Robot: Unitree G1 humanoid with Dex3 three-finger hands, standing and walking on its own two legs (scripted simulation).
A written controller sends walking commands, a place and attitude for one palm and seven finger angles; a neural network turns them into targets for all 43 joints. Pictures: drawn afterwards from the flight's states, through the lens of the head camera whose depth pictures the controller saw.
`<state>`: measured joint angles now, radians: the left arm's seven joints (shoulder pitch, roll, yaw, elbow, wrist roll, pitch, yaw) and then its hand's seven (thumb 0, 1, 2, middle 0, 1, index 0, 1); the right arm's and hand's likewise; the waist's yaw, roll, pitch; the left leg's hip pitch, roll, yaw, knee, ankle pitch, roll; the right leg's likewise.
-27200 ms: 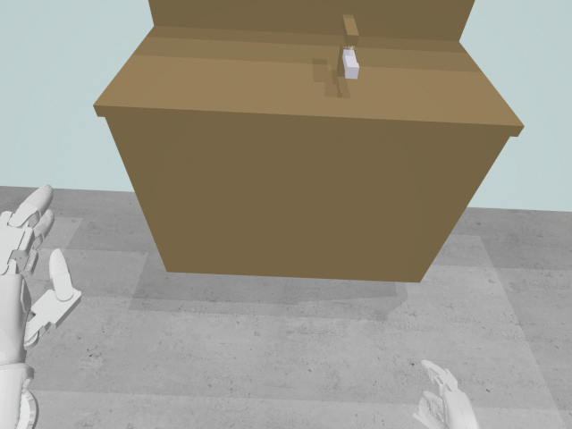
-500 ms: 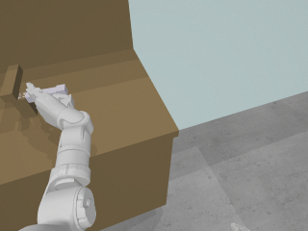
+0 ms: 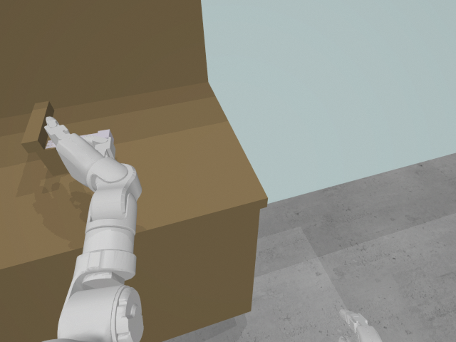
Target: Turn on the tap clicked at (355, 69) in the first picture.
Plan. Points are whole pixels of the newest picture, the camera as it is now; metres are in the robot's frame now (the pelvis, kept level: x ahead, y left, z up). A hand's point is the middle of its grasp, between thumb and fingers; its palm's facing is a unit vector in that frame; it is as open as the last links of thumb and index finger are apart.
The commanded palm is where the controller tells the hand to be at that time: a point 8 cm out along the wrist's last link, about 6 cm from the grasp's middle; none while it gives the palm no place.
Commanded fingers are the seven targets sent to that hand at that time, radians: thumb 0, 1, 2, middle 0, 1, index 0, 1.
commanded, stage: lift the hand up off the lever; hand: left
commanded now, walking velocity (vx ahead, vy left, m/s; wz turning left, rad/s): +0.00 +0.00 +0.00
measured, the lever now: (105, 139) +0.47 +0.31 +0.11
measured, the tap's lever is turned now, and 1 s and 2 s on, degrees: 86 86 86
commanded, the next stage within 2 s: draw the hand back beside the body in 0.56 s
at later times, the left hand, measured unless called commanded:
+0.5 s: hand (101, 139) +0.39 +0.26 +0.18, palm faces +0.84 -0.53 -0.06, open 7.8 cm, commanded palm +0.34 +0.27 +0.17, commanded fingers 0.00 0.90 0.90 -0.15 -0.15 -0.15 -0.15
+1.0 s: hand (100, 172) +0.33 +0.24 +0.16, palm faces +0.36 -0.91 -0.19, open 7.7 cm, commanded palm +0.29 +0.27 +0.17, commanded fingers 0.00 0.90 0.90 -0.17 -0.20 -0.17 -0.20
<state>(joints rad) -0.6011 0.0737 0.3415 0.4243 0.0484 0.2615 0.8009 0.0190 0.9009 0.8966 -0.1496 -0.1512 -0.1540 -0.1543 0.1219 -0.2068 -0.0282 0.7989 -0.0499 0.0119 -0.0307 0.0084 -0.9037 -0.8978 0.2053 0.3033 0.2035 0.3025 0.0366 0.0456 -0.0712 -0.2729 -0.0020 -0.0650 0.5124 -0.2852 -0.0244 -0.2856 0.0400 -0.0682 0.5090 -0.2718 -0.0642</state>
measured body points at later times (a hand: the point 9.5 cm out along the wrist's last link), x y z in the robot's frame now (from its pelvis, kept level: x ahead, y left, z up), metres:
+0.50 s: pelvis +0.00 +0.00 +0.00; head -0.01 -0.02 +0.45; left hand +0.35 +0.28 +0.18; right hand +0.17 -0.23 -0.11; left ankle -0.01 +0.14 -0.74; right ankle +0.00 -0.08 -0.74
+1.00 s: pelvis +0.00 +0.01 +0.01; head -0.03 -0.01 +0.46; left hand +0.31 +0.29 +0.17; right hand +0.17 -0.22 -0.09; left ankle -0.01 +0.14 -0.74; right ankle +0.00 -0.07 -0.74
